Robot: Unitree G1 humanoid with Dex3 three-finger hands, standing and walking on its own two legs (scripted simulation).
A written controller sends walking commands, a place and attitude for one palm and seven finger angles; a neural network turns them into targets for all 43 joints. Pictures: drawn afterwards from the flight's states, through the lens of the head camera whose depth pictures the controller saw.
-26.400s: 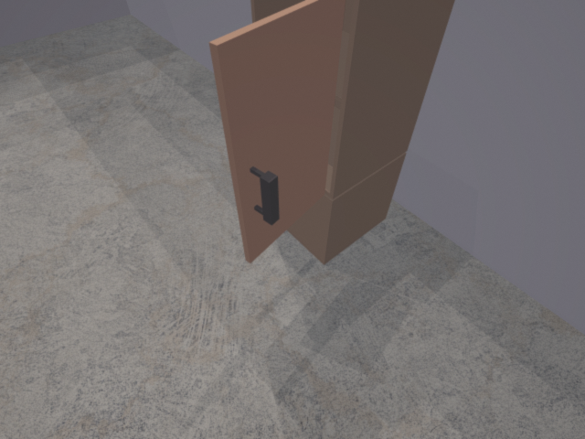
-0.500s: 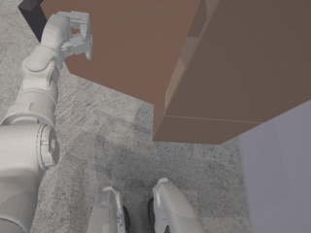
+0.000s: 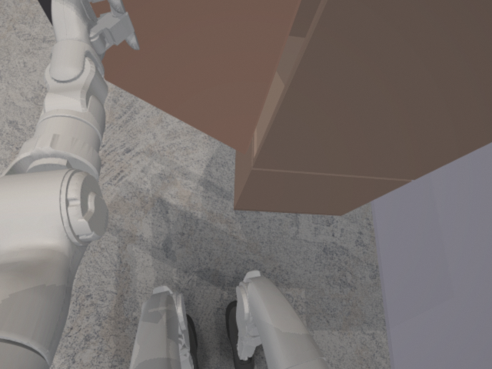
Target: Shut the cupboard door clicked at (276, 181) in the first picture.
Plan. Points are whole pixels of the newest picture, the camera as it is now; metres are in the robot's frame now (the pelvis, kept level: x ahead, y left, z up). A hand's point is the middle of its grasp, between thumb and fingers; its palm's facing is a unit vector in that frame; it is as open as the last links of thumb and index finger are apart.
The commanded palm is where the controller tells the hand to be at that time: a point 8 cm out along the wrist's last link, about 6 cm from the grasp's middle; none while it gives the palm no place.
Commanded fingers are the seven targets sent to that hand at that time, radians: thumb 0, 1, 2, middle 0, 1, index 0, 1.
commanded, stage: pull the fist back off the door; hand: left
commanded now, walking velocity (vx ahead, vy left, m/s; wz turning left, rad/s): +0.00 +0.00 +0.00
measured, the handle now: out of the picture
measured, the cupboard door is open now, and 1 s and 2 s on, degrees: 64 64 64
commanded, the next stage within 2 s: draw the hand back to the body in 0.72 s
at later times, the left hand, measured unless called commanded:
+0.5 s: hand (142, 58) +0.54 +0.08 +0.07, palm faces +0.04 -1.00 -0.04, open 3.1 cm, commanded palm +0.50 +0.12 +0.08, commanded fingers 0.00 0.90 0.90 -1.30 -1.50 -1.30 -1.50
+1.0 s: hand (127, 77) +0.49 +0.09 +0.11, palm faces +0.06 -1.00 -0.07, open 3.1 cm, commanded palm +0.43 +0.14 +0.12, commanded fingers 0.00 0.90 0.90 -1.30 -1.50 -1.30 -1.50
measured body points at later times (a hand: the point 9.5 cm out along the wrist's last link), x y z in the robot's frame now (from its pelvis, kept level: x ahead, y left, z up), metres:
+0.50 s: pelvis +0.03 -0.01 +0.04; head +0.19 -0.01 +0.46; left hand +0.54 +0.13 +0.08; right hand +0.01 -0.27 -0.08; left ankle +0.04 +0.09 -0.57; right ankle +0.05 -0.08 -0.57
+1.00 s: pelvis +0.03 +0.00 +0.06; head +0.15 -0.02 +0.49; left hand +0.48 +0.14 +0.12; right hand +0.10 -0.25 -0.08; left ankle +0.03 +0.09 -0.57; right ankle +0.04 -0.08 -0.57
